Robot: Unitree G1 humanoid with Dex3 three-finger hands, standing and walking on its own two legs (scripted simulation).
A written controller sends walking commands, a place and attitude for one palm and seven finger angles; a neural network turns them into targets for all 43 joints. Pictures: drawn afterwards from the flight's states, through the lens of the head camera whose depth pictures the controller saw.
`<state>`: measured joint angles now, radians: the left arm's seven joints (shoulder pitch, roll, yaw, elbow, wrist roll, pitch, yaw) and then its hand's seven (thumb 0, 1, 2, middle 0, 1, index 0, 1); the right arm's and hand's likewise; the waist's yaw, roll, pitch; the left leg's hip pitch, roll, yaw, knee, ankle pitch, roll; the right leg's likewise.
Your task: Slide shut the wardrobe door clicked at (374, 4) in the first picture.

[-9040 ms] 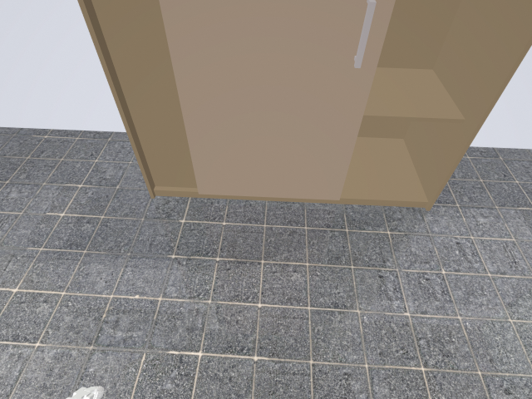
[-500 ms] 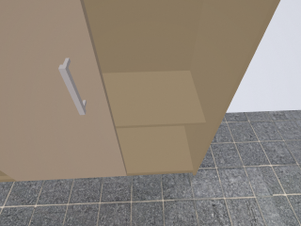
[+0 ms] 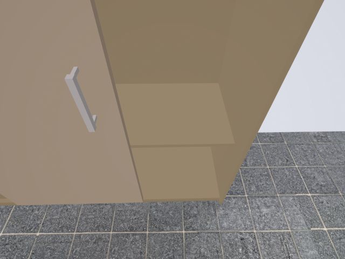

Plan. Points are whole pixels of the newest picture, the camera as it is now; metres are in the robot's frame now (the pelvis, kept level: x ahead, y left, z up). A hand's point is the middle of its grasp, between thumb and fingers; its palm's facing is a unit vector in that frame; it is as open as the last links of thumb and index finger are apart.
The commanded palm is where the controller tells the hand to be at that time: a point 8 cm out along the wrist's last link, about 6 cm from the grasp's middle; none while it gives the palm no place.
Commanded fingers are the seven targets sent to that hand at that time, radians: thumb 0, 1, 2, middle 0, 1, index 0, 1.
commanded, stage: look again from close up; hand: left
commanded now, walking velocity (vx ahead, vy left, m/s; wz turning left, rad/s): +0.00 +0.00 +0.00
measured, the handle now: (84, 101) +0.48 +0.28 +0.08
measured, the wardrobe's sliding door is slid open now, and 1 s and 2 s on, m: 0.45 0.45 0.45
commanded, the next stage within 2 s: shuffle to correct the standing spot in 0.62 s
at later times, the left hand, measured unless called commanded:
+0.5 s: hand out of the picture -0.01 +0.16 -0.18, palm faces +0.05 -0.98 -0.17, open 7.4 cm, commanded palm none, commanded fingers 0.00 0.90 0.90 -0.20 -0.30 -0.20 -0.30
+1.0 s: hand out of the picture -0.03 +0.20 -0.19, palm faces +0.17 -0.97 -0.19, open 7.4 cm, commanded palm none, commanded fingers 0.00 0.90 0.90 -0.20 -0.30 -0.20 -0.30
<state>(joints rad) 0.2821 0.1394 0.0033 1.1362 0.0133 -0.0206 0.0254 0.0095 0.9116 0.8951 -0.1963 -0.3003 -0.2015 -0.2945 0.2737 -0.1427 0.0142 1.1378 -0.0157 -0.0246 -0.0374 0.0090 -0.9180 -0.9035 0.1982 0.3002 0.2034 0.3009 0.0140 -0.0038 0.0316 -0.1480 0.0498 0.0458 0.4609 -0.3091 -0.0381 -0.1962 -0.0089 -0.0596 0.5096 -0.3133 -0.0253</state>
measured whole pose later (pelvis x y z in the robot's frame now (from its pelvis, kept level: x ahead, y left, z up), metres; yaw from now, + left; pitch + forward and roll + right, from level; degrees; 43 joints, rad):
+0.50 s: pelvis +0.00 +0.00 +0.00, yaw +0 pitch +0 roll +0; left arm 0.29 0.13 0.01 1.14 0.01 -0.02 0.03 0.01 0.91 0.90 -0.20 -0.30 -0.20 -0.29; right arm 0.29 -0.12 0.02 1.15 -0.02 -0.03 -0.04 0.01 -0.92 -0.90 0.20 0.30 0.20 0.30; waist 0.01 -0.01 0.03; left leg -0.14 0.05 0.04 0.45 -0.30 -0.04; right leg -0.18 -0.01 -0.07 0.49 -0.30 -0.03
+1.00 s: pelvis +0.00 +0.03 -0.01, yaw +4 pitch -1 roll +1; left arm 0.30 0.15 0.06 1.08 0.02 0.00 0.04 0.01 0.90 0.89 -0.20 -0.30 -0.20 -0.29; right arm 0.29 -0.15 -0.01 1.09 -0.02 0.01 -0.02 0.01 -0.91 -0.90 0.20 0.30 0.20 0.30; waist 0.04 -0.05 0.05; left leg -0.24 0.00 0.08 0.57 -0.31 0.01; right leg -0.23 -0.09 -0.10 0.63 -0.38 0.01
